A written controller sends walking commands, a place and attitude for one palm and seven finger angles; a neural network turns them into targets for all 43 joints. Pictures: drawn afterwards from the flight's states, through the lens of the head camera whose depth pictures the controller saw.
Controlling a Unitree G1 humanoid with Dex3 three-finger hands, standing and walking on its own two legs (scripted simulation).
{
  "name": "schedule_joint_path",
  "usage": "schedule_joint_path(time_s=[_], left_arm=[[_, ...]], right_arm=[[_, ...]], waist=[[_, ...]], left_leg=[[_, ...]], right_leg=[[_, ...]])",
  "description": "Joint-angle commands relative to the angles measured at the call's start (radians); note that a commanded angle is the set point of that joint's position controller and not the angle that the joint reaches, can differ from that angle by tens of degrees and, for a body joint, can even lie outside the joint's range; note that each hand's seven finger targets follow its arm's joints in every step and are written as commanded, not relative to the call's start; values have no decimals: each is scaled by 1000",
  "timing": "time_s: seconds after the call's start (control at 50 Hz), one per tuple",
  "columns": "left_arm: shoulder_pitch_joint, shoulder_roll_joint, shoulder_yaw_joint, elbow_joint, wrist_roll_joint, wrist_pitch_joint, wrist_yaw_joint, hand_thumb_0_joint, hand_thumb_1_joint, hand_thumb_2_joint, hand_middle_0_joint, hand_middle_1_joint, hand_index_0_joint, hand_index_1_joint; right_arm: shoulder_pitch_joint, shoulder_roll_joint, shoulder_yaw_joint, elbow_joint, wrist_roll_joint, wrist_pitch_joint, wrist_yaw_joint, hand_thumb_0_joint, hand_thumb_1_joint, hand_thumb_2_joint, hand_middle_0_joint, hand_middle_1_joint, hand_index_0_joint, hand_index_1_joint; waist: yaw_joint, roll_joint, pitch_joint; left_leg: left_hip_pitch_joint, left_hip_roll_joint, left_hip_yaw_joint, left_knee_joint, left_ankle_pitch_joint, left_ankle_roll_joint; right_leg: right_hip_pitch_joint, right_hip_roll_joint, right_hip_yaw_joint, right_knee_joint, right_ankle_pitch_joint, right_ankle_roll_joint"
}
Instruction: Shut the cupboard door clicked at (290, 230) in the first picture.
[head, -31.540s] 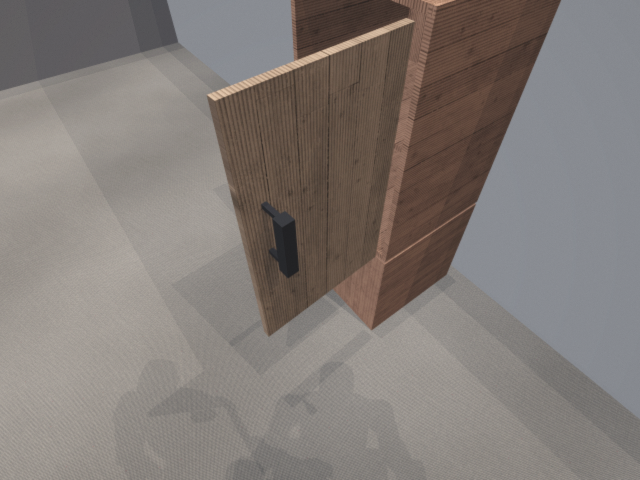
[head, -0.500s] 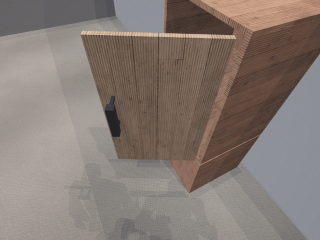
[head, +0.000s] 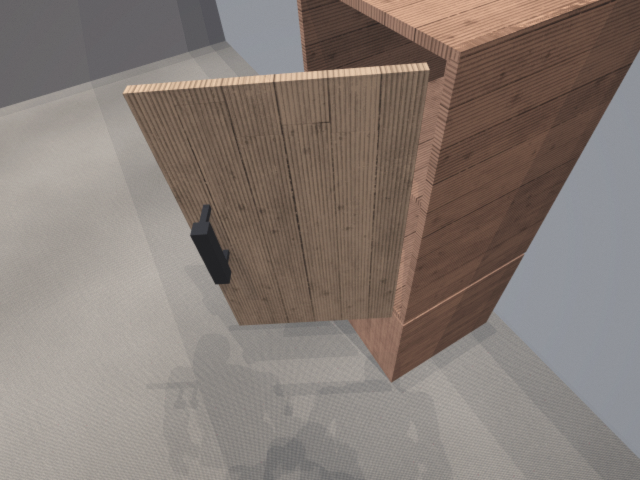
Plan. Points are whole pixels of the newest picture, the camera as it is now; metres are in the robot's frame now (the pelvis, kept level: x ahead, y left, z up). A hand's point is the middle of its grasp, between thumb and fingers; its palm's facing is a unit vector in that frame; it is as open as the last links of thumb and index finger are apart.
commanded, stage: look again from close up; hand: left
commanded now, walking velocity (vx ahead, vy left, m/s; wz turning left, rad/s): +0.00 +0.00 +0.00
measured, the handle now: (214, 244) +0.45 +0.21 -0.01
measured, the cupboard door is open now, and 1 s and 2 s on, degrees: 62 62 62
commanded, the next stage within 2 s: raise the hand and make a fist in 0.50 s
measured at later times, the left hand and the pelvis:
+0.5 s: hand out of the picture +0.05 +0.16 -0.16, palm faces +0.02 -0.96 -0.26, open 7.4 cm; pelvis +0.01 -0.04 +0.00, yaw +1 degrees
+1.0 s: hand out of the picture +0.12 +0.16 -0.07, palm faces +0.09 -1.00 +0.00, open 6.3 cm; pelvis -0.06 -0.03 -0.10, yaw +5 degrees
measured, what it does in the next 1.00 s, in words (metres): lowers itself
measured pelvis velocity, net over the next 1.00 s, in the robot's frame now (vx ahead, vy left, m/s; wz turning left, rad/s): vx -0.06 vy -0.03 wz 0.09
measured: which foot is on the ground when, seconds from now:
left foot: down 0.00-1.00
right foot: down 0.00-1.00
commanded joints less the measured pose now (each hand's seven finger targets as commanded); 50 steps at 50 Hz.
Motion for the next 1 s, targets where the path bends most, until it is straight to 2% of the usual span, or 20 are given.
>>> schedule_joint_path(time_s=[0.0,0.14,0.32,0.56,0.58,0.6,0.62,0.64,0.66,0.68,0.7,0.72,0.74,0.78,0.82,0.84,0.88,0.92,0.94,0.98], left_arm=[[35,153,26,-31,3,-23,5,0,900,900,-200,-300,-200,-300],[14,157,31,-27,4,-25,5,0,900,900,-200,-300,-200,-300],[-10,181,38,-34,2,-32,1,0,900,900,-200,-300,-200,-300],[-26,200,42,-34,1,-35,0,0,900,900,-200,-300,-200,-300],[131,159,47,13,0,-47,42,0,900,900,-200,-300,-200,-300],[-749,830,512,-1527,-144,-369,25,0,900,900,-200,-300,-200,-300],[-4,237,85,-1140,-118,-265,38,0,900,900,-218,-320,-218,-320],[218,6,46,-1177,-184,-139,39,0,900,900,-237,-340,-237,-340],[80,44,61,-1101,-163,-153,53,0,900,900,-255,-360,-255,-360],[163,37,126,-999,-185,-187,36,0,900,900,-273,-380,-273,-380],[291,19,140,-935,-198,-245,-6,0,900,900,-292,-400,-292,-400],[368,-6,159,-884,-212,-320,-54,0,900,900,-310,-420,-310,-420],[445,10,204,-846,-226,-401,-111,0,900,900,-328,-440,-328,-440],[410,9,210,-882,-250,-585,-229,0,900,900,-365,-480,-365,-480],[346,46,203,-930,-256,-743,-349,0,900,900,-402,-520,-402,-520],[326,96,242,-922,-259,-753,-378,0,900,900,-420,-540,-420,-540],[232,117,222,-1045,-287,-707,-409,0,900,900,-457,-580,-457,-580],[123,130,210,-1175,-315,-645,-390,0,900,900,-493,-620,-493,-620],[50,155,219,-1276,-326,-630,-369,0,900,900,-512,-640,-512,-640],[22,155,191,-1406,-313,-605,-329,0,900,900,-548,-680,-548,-680]], right_arm=[[51,-85,-16,-20,-3,-20,-6,0,-900,-900,200,300,200,300],[35,-75,-18,-2,-5,-15,-7,0,-900,-900,200,300,200,300],[28,-98,-21,9,-6,-14,-7,0,-900,-900,200,300,200,300],[12,-113,-23,20,-5,-12,-8,0,-900,-900,200,300,200,300],[-68,-116,-39,-37,10,-9,4,0,-900,-900,200,300,200,300],[64,-276,-96,-305,-14,-200,-140,0,-900,-900,200,300,200,300],[-92,-141,-38,-325,46,-244,-126,0,-900,-900,200,300,200,300],[-124,-131,-29,-381,30,-286,-88,0,-900,-900,200,300,200,300],[-73,-131,-48,-369,49,-325,-66,0,-900,-900,200,300,200,300],[-55,-142,-92,-377,39,-332,-60,0,-900,-900,200,300,200,300],[-57,-148,-107,-401,26,-339,-48,0,-900,-900,200,300,200,300],[-68,-143,-112,-421,12,-344,-34,0,-900,-900,200,300,200,300],[-73,-134,-117,-442,13,-348,-17,0,-900,-900,200,300,200,300],[-97,-127,-119,-484,2,-346,11,0,-900,-900,200,300,200,300],[-125,-136,-125,-539,-2,-349,28,0,-900,-900,200,300,200,300],[-121,-141,-129,-562,3,-339,29,0,-900,-900,200,300,200,300],[-151,-155,-119,-658,20,-328,21,0,-900,-900,200,300,200,300],[-148,-158,-105,-714,31,-316,2,0,-900,-900,200,300,200,300],[-139,-161,-102,-730,34,-309,-10,0,-900,-900,200,300,200,300],[-118,-156,-89,-749,38,-300,-30,0,-900,-900,200,300,200,300]], waist=[[-3,-80,-43],[-2,-74,-13],[-4,-81,-55],[-3,-88,-42],[43,-141,-95],[-74,-155,-442],[-16,267,-565],[43,304,-479],[-60,89,-174],[-44,-110,-42],[-23,-250,-48],[1,-326,-75],[42,-276,-118],[56,-271,-192],[55,-186,-256],[68,-142,-279],[68,-59,-354],[45,-56,-372],[27,-92,-388],[13,-39,-403]], left_leg=[[2,114,-105,-79,193,13],[-2,116,-99,-81,167,4],[15,119,-94,-77,179,-7],[12,123,-93,-84,187,-15],[-75,139,-36,148,105,-42],[292,89,-5,318,327,11],[122,9,-65,205,498,-1],[102,48,-72,102,627,-18],[-55,48,-102,133,494,-17],[-182,37,-105,161,371,-19],[-265,27,-106,218,309,-18],[-358,9,-107,267,240,-27],[-412,-9,-94,314,208,-39],[-533,-18,-87,419,143,-50],[-630,-21,-79,535,83,-46],[-665,-20,-72,571,61,-36],[-708,-27,-57,605,-38,-20],[-745,-21,-68,621,-152,-8],[-765,-11,-81,638,-185,0],[-747,-1,-98,636,-237,7]], right_leg=[[36,-59,54,-75,245,-68],[32,-59,57,-102,243,-76],[69,-66,64,-122,289,-82],[86,-66,57,-143,316,-84],[167,-142,107,-140,686,-20],[191,-66,92,-3,618,-38],[137,9,-5,200,490,-59],[55,14,-117,96,368,-53],[-73,19,-119,51,319,-36],[-140,24,-130,48,318,-27],[-177,18,-131,95,356,-15],[-198,13,-121,151,367,-3],[-189,1,-94,214,388,-12],[-268,4,-78,336,309,-24],[-370,6,-46,438,191,-42],[-394,3,-15,459,130,-56],[-443,6,17,458,-91,-61],[-495,12,31,425,-301,-52],[-505,20,44,415,-369,-48],[-524,26,39,396,-426,-50]])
